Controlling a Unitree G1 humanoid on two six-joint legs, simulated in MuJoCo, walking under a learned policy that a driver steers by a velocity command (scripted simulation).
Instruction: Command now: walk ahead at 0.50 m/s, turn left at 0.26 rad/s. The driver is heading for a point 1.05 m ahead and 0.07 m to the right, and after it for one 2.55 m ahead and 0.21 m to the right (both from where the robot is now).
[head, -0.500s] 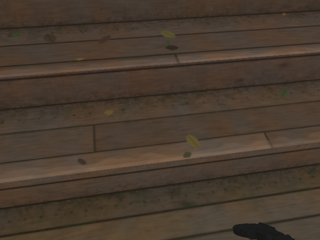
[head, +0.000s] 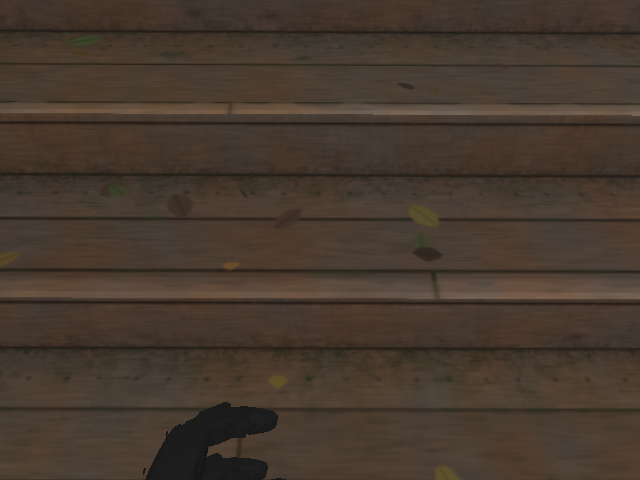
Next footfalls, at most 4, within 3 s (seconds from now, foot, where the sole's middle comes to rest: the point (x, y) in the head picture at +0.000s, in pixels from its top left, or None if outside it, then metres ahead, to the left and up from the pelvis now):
0.56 left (243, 455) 0.50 0.11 -0.49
1.10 right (348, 244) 0.82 -0.10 -0.34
1.70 left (220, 82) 1.17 0.13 -0.19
2.28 right None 1.49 -0.08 -0.04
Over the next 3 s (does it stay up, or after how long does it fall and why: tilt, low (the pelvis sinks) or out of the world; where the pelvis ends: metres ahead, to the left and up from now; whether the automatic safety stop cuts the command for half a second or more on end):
stays up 1.68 0.07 0.78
